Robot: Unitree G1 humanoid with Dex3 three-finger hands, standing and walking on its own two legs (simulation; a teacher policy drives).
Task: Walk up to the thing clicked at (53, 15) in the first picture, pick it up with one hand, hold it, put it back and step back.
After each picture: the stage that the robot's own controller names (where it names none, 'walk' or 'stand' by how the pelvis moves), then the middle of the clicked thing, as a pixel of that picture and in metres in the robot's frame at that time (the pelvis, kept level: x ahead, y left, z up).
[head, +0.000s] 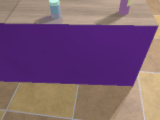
stand; (55, 8) +1.00 +0.18 -0.03
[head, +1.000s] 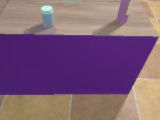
walk; (47, 17) +0.87 +0.18 -0.03
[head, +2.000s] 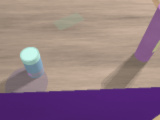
stand; (33, 63) +0.45 +0.20 -0.02
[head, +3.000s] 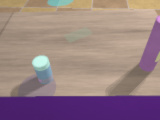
stand; (43, 70) +0.47 +0.20 -0.03
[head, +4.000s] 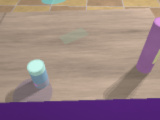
stand; (38, 74) +0.44 +0.20 -0.04
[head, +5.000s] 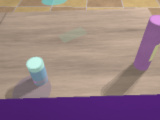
stand; (37, 71) +0.46 +0.21 -0.04
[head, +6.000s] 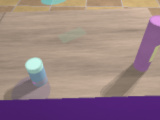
stand; (37, 72) +0.45 +0.21 -0.04
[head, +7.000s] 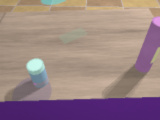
rise first; (38, 73) +0.45 +0.21 -0.04
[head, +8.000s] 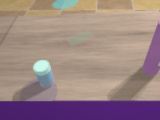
rise first; (44, 74) +0.45 +0.21 -0.03
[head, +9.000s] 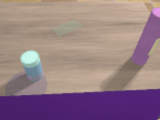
go down; (32, 66) +0.47 +0.19 -0.02
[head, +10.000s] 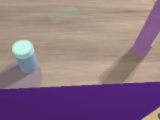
go down; (26, 57) +0.47 +0.19 +0.01
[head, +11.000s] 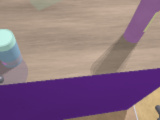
close in; (7, 49) +0.46 +0.20 +0.04
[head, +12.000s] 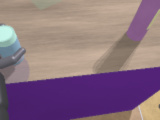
close; (9, 46) +0.47 +0.20 +0.05
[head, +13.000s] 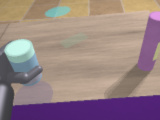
lift; (25, 63) +0.33 +0.17 +0.20
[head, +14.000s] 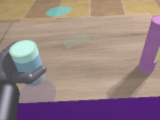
hold; (29, 64) +0.33 +0.17 +0.19
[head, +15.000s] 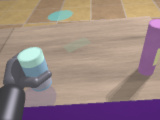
hold; (36, 69) +0.33 +0.15 +0.17
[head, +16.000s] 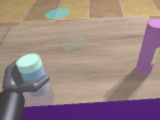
hold; (34, 75) +0.33 +0.16 +0.14
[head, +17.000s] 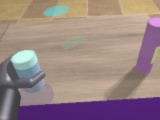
crouch; (29, 71) +0.34 +0.18 +0.14
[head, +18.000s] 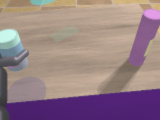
lower; (12, 51) +0.41 +0.21 +0.15
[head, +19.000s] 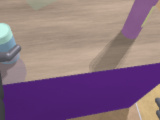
lower; (4, 44) +0.48 +0.20 +0.06
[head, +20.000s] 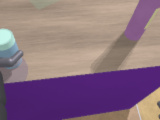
lower; (6, 49) +0.46 +0.21 +0.05
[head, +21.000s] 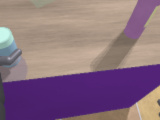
lower; (5, 48) +0.46 +0.21 +0.05
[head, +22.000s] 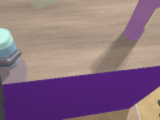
lower; (4, 49) +0.46 +0.21 +0.05
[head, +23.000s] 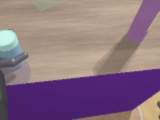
open; (9, 50) +0.46 +0.20 +0.05
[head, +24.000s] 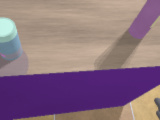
rise; (7, 40) +0.46 +0.20 +0.05
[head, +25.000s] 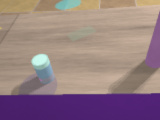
sink last; (43, 69) +0.46 +0.21 +0.01
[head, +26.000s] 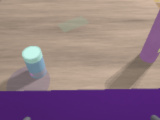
stand; (35, 62) +0.45 +0.20 +0.03
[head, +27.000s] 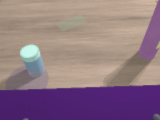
stand; (33, 61) +0.46 +0.21 +0.03
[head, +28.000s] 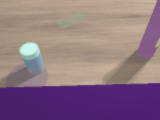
stand; (32, 59) +0.46 +0.21 +0.03
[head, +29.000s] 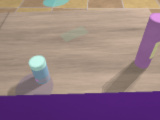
stand; (40, 70) +0.47 +0.20 -0.03
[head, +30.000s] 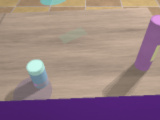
stand; (38, 74) +0.45 +0.21 -0.04
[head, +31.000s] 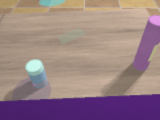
stand; (37, 74) +0.45 +0.21 -0.04
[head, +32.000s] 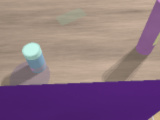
walk; (35, 58) +0.47 +0.21 -0.03
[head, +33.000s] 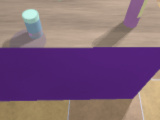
walk; (33, 24) +0.63 +0.24 -0.02
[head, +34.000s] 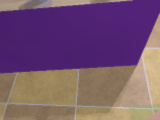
walk; out of the picture +0.92 +0.25 -0.01
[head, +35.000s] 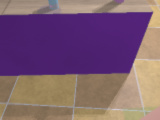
stand; out of the picture +1.06 +0.20 -0.02
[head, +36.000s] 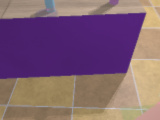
stand; (49, 2) +1.08 +0.21 -0.04
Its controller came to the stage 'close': yes
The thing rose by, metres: 0.22
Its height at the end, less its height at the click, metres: +0.00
